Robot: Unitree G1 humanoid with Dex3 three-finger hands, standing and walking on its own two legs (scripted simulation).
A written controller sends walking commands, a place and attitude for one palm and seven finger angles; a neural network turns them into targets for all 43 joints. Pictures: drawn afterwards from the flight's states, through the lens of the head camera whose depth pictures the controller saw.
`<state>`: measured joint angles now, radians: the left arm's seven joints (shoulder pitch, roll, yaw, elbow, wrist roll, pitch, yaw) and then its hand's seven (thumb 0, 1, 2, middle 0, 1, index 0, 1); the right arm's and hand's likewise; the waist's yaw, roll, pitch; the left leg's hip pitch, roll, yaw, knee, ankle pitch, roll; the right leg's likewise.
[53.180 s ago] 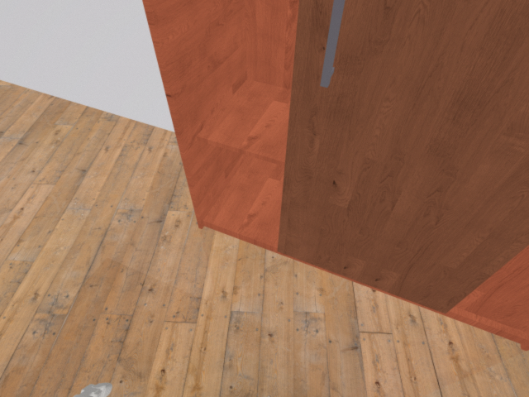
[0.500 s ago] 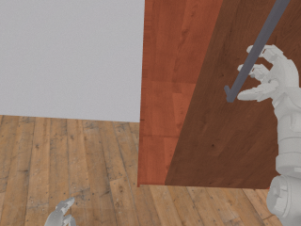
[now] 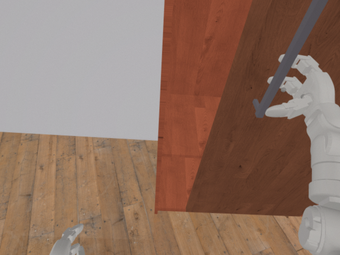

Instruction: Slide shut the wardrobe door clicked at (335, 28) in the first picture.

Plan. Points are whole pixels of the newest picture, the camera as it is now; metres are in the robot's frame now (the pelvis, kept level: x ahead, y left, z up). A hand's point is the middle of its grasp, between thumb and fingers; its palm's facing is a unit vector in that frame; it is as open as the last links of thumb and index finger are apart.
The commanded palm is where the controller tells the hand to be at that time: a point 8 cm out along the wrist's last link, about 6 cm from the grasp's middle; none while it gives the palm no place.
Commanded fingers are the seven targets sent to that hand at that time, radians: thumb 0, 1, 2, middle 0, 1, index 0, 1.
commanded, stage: slide the fingers in behind the handle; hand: right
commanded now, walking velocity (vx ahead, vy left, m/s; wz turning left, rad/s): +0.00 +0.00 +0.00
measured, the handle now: (282, 59) +0.49 -0.18 +0.27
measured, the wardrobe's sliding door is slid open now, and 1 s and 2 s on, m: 0.16 0.16 0.16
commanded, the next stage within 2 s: grip the handle and tug to test in 0.46 s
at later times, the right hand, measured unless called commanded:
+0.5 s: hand (275, 87) +0.43 -0.16 +0.23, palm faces -0.05 +1.00 -0.05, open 14.3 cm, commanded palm +0.41 -0.21 +0.23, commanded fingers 0.00 0.50 -0.30 0.30 1.20 0.30 1.20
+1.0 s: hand (274, 86) +0.43 -0.16 +0.23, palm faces -0.05 +1.00 -0.04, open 10.1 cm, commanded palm +0.40 -0.22 +0.23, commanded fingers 0.00 -0.57 -0.76 0.41 1.35 0.41 1.35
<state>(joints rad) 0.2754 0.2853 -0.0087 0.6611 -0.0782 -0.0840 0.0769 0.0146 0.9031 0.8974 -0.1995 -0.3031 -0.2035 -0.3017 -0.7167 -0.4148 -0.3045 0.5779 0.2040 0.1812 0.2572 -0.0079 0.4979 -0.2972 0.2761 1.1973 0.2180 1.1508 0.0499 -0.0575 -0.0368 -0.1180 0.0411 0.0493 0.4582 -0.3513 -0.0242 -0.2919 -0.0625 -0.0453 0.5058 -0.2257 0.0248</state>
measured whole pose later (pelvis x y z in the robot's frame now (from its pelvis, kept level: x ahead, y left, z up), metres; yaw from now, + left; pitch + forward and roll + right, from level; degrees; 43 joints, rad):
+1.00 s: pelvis +0.00 +0.00 +0.00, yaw +1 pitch +1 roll +0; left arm 0.28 0.28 0.00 0.65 -0.07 -0.08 0.07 0.01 0.90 0.90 -0.20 -0.30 -0.20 -0.30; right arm -0.70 -0.39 -0.30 0.54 0.20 0.20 0.23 0.00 -0.13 -0.57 0.37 1.30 0.27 1.23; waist 0.06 -0.06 -0.04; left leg -0.11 0.04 0.04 0.45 -0.35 -0.02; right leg -0.28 -0.07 -0.05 0.49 -0.23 0.03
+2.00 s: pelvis +0.02 +0.00 +0.00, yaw +2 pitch +2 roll +0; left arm 0.27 0.28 -0.01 0.59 -0.08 -0.02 0.06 0.02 0.90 0.90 -0.20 -0.30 -0.20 -0.30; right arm -0.57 -0.42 -0.35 0.35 0.23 0.27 0.25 0.01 -0.80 -0.81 0.38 1.38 0.28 1.35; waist 0.08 -0.06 -0.06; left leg -0.12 0.04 0.01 0.44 -0.36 -0.02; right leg -0.27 -0.07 -0.08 0.49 -0.25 0.03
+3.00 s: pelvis +0.00 +0.01 -0.02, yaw +1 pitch -1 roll +0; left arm 0.16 0.23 -0.01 0.59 -0.04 -0.02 0.03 0.01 0.90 0.90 -0.20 -0.30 -0.20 -0.30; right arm -0.76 -0.33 -0.20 0.35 0.10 0.02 -0.08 -0.04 -0.75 -0.85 0.44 1.41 0.22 1.35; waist -0.03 -0.11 0.20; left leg -0.31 -0.04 0.05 0.66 -0.30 0.03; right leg -0.33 -0.09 -0.03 0.67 -0.31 0.04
